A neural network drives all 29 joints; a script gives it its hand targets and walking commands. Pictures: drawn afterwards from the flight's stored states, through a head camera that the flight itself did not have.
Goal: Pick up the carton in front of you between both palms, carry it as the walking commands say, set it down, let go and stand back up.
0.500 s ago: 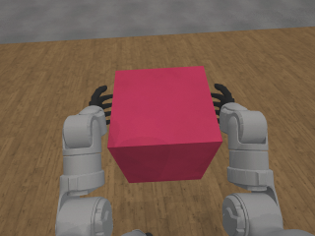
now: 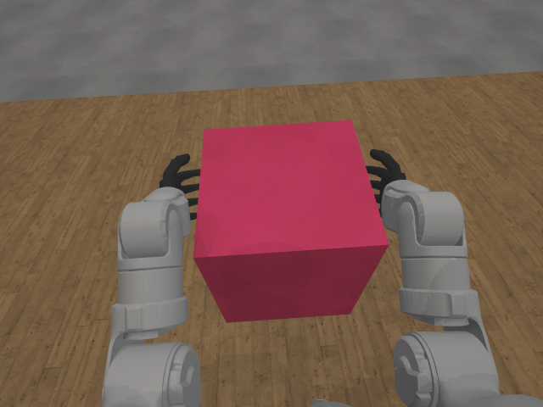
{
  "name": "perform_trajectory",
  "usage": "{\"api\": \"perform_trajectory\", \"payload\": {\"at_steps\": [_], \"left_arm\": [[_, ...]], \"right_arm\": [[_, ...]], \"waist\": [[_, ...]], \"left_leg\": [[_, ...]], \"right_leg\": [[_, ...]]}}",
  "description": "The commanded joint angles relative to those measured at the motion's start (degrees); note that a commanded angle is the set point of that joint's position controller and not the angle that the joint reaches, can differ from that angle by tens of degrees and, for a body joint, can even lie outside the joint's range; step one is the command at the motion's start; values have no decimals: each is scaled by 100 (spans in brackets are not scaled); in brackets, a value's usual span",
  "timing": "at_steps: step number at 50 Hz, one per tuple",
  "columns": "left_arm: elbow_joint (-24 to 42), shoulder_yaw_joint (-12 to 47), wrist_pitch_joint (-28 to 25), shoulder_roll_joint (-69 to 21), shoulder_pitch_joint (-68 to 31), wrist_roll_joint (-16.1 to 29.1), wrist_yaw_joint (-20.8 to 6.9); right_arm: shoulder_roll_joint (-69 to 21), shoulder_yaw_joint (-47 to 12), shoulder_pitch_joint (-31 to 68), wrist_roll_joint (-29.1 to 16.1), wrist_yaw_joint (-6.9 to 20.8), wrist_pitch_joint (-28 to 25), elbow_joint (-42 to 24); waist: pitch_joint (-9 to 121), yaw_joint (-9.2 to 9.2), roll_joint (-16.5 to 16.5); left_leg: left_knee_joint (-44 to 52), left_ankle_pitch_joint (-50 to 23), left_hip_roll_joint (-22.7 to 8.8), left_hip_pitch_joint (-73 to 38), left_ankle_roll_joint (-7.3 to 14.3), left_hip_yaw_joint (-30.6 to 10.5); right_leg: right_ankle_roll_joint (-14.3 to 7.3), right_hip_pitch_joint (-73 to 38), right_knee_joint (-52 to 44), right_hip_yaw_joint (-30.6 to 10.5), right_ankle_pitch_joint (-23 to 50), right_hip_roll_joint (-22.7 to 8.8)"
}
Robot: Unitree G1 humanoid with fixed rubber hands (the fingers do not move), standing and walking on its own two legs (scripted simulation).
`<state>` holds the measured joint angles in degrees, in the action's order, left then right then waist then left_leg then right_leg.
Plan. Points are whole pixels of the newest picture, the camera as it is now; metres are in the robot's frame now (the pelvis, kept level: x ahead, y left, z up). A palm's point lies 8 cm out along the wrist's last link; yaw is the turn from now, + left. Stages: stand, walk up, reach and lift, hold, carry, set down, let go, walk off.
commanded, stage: carry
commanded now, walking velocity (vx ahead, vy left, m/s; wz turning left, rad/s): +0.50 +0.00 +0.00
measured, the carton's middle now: (283, 230) +0.36 +0.00 +0.05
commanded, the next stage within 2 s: none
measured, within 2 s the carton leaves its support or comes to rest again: neither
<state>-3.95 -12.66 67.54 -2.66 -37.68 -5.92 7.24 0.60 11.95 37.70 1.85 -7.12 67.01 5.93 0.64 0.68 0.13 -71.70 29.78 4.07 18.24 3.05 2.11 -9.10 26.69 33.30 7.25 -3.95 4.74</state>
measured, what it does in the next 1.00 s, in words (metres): goes down: left foot 0.04 m lower, then right foot 0.04 m lower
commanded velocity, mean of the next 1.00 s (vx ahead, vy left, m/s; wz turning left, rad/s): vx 0.50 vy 0.00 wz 0.00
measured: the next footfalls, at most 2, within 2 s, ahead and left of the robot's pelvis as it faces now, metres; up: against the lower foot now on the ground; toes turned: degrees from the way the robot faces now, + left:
left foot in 0.42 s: +0.41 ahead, +0.06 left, -0.04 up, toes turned -1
right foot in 0.92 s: +0.72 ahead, -0.06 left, -0.08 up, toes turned -2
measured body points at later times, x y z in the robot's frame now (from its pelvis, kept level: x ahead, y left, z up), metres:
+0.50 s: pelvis +0.31 +0.02 -0.04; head +0.33 +0.03 +0.41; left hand +0.70 +0.16 +0.08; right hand +0.67 -0.14 +0.08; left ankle +0.38 +0.06 -0.76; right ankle +0.14 -0.05 -0.65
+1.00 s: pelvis +0.61 -0.01 -0.08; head +0.63 -0.01 +0.37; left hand +0.98 +0.13 +0.03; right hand +0.98 -0.17 +0.03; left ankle +0.43 +0.07 -0.69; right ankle +0.69 -0.05 -0.80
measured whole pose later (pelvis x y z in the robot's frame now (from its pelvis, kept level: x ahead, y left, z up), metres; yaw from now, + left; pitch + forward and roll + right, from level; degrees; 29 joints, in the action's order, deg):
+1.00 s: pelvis +0.61 -0.01 -0.08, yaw -1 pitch +4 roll +0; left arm -8.0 -12.5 66.7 -2.3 -37.1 -5.6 6.6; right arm 1.0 11.0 37.1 1.2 -6.9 66.6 9.6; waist 3.6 -0.2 0.5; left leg -69.9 30.8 4.4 18.6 3.0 1.7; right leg -8.5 28.0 33.5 6.3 -2.9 4.2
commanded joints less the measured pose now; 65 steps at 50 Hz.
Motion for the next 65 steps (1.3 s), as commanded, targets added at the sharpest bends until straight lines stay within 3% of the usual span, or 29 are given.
{"api": "perform_trajectory", "payload": {"at_steps": [1, 2, 5, 10, 16, 17, 19, 20, 21, 22, 23, 24, 25, 27, 29, 31, 34, 41, 43, 45, 46, 47, 48, 49, 50, 51, 54, 60, 65], "left_arm": [[386, 3924, 4, -6101, -4008, 2743, -1539], [563, 4056, -20, -6304, -4347, 2960, -1570], [800, 4177, -103, -6530, -4455, 3279, -1579], [858, 4203, -192, -6414, -4024, 3226, -1586], [765, 4182, -152, -5957, -3550, 3021, -1551], [625, 4145, -137, -5879, -3412, 2965, -1538], [364, 4099, -100, -5780, -3336, 2913, -1530], [247, 4097, -85, -5740, -3413, 2893, -1537], [143, 4061, -64, -5708, -3468, 2865, -1546], [10, 3966, 15, -5745, -3567, 2855, -1544], [-177, 3842, 68, -5651, -3624, 2808, -1511], [-95, 3773, 78, -5767, -3663, 2796, -1476], [104, 3744, 50, -5848, -3955, 2733, -1425], [417, 3667, -9, -5996, -4194, 2606, -1297], [478, 3642, -66, -6057, -3978, 2459, -1197], [502, 3689, -111, -6084, -3765, 2387, -1116], [607, 3815, -166, -6018, -3561, 2284, -1029], [636, 3967, -72, -5654, -3365, 2213, -1041], [406, 3888, -21, -5535, -3234, 2173, -1109], [148, 3727, -7, -5434, -3086, 2114, -1177], [15, 3604, -12, -5380, -2983, 2072, -1223], [-156, 3477, -7, -5311, -3038, 2047, -1263], [-362, 3400, -21, -5201, -3070, 2020, -1286], [-469, 3404, -45, -5519, -2980, 2173, -1348], [-213, 3549, -92, -5824, -3323, 2380, -1417], [246, 3847, -119, -6076, -3764, 2624, -1429], [710, 4091, -184, -6447, -4317, 3076, -1465], [943, 4220, -256, -6284, -3780, 3120, -1485], [969, 4256, -203, -5888, -3515, 3039, -1484]], "right_arm": [[-6266, -3762, 4189, -2246, 1387, 11, -722], [-6310, -3702, 4222, -2197, 1316, -32, -813], [-6389, -3653, 3988, -2056, 1151, -121, -911], [-6281, -3829, 3597, -1849, 1001, -256, -1064], [-5825, -3998, 3533, -1780, 986, -141, -1268], [-5740, -3973, 3493, -1766, 1017, -96, -1197], [-5582, -3839, 3362, -1721, 1083, -22, -919], [-5522, -3751, 3276, -1705, 1122, 3, -794], [-5411, -3651, 3245, -1707, 1178, 33, -682], [-5293, -3471, 3343, -1690, 1209, 55, -418], [-5390, -3392, 3242, -1780, 1241, 105, -223], [-5469, -3434, 3415, -1871, 1286, 89, -260], [-5965, -3593, 3699, -2144, 1355, 76, -398], [-6463, -3913, 4552, -2571, 1425, 61, -977], [-6700, -4073, 4826, -2854, 1464, 7, -1188], [-6710, -4047, 4638, -2883, 1471, -39, -1197], [-6604, -4012, 4282, -2807, 1475, -74, -1169], [-6167, -3962, 3603, -2531, 1466, -48, -951], [-6106, -3946, 3525, -2465, 1477, -44, -712], [-6102, -3924, 3534, -2443, 1510, -46, -446], [-6062, -3902, 3644, -2437, 1527, -57, -345], [-6118, -3874, 3708, -2400, 1541, -44, -191], [-6250, -3777, 3776, -2419, 1508, 8, -49], [-6218, -3725, 3763, -2370, 1473, -8, -127], [-6341, -3752, 4006, -2332, 1439, -59, -333], [-6405, -3731, 3997, -2277, 1377, -75, -494], [-6487, -3711, 4098, -2204, 1175, -165, -893], [-6280, -3886, 3443, -1898, 982, -297, -1105], [-5820, -4003, 3441, -1807, 944, -209, -1370]], "waist": [[2698, 231, -193], [2582, 191, -32], [2657, 202, -335], [2812, 422, -608], [2414, 596, -633], [2389, 547, -650], [2558, 114, -633], [2678, -222, -479], [2739, -306, 169], [3158, -347, 1197], [3252, -479, 1311], [3601, -620, 1390], [3160, -482, 509], [2585, -286, -33], [2521, -231, 148], [2602, -322, 483], [2729, -473, 581], [2366, -766, 630], [2311, -580, 681], [2562, -90, 566], [2698, 156, 203], [2932, 35, -788], [3443, 298, -1677], [3508, 334, -1284], [3160, 302, -815], [2832, 206, -305], [2629, 104, -258], [2856, 369, -618], [2533, 566, -623]], "left_leg": [[-283, -347, -419, 2314, 75, -465], [101, -523, -464, 2038, 38, -432], [946, -826, -469, 1841, -58, -186], [1942, -2088, -442, 2453, -84, 85], [4294, -3783, 31, 1666, 58, 597], [4622, -4113, 37, 1178, 149, 600], [5030, -4409, 18, -175, 267, 663], [5180, -4703, -256, -1152, 272, 524], [4531, -6281, -1088, -2280, 255, -294], [3718, -8263, -2436, -3826, 1063, -2250], [3685, -7797, -2596, -4156, 1514, -2829], [4084, -4833, -2866, -4270, 2075, -3648], [4496, -3301, -2393, -3316, 1748, -3432], [4845, -3412, -1969, -2022, 1240, -2621], [4980, -3595, -1806, -1553, 995, -2145], [4833, -4656, -1675, -1930, 896, -1753], [4508, -6122, -1505, -2624, 735, -1339], [4042, -6310, -885, -2993, 461, -651], [3589, -6127, -889, -2579, 357, -520], [2302, -5896, -824, -1880, 114, -111], [1386, -4351, -628, -892, 37, 9], [598, -535, -280, 553, -41, 143], [-1019, 738, 198, 2205, -270, -252], [-1208, 496, -105, 2539, -41, -447], [-887, 104, -257, 2622, 50, -483], [-418, -252, -358, 2480, 39, -470], [609, -560, -489, 1879, -68, -316], [1693, -1801, -558, 2586, -139, -75], [3310, -3016, -250, 2361, -53, 307]], "right_leg": [[-687, -3598, -881, -3161, 1398, -2115], [-578, -3153, -987, -2920, 1499, -2062], [-198, -3024, -1032, -2371, 2162, -1835], [31, -3855, -606, -1672, 3993, -1485], [88, -3825, -132, -1028, 3803, -893], [108, -3587, 101, -936, 3595, -898], [321, -3032, 1092, -665, 3609, -894], [466, -2397, 1929, -440, 2973, -823], [510, -1133, 2939, -341, 540, -586], [775, 541, 4115, -515, -2892, 59], [758, 1369, 4992, -733, -3347, 64], [716, 2176, 5570, -1002, -3283, -133], [559, 2129, 5008, -1034, -2738, -391], [624, 1490, 3907, -950, -2206, -548], [680, 1061, 3324, -809, -1920, -588], [727, 1292, 2794, -702, -1501, -613], [731, 1732, 2186, -550, -740, -577], [613, 1135, -357, 57, 1082, -90], [447, 186, -954, 15, 1572, -55], [329, -1438, -1373, -11, 1975, -191], [337, -2536, -1064, -540, 2821, -765], [182, -3873, 113, -1839, 5416, -1931], [-1045, -5136, 15, -3691, 4282, -2862], [-1156, -4819, -379, -4022, 1910, -2718], [-889, -4191, -701, -3660, 845, -2283], [-685, -3556, -871, -3315, 713, -2104], [-452, -2591, -1105, -2655, 933, -1885], [-193, -3609, -605, -1898, 3389, -1647], [-80, -3784, -336, -1378, 3603, -1125]]}}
